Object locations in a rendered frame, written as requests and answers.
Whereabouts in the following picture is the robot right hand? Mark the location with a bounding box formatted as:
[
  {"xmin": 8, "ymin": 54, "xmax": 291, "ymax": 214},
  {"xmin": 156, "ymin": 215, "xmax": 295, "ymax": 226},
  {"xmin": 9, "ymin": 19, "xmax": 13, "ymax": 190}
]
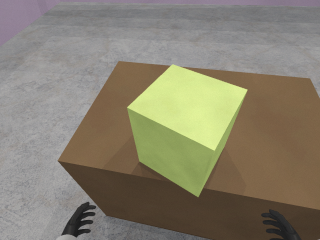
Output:
[{"xmin": 261, "ymin": 209, "xmax": 302, "ymax": 240}]

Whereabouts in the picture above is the carton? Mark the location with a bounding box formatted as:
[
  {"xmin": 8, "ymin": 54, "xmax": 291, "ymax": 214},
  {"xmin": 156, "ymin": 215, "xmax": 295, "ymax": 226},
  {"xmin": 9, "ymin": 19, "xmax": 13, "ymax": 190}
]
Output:
[{"xmin": 127, "ymin": 64, "xmax": 248, "ymax": 197}]

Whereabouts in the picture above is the robot left hand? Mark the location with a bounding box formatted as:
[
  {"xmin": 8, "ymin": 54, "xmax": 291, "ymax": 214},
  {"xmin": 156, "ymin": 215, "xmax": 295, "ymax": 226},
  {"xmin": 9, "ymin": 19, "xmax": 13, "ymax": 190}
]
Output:
[{"xmin": 61, "ymin": 201, "xmax": 96, "ymax": 238}]

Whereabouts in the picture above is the pedestal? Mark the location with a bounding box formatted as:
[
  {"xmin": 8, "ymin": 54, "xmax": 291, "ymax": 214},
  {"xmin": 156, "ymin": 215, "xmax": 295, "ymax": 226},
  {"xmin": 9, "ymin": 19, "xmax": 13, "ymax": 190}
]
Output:
[{"xmin": 58, "ymin": 61, "xmax": 320, "ymax": 240}]

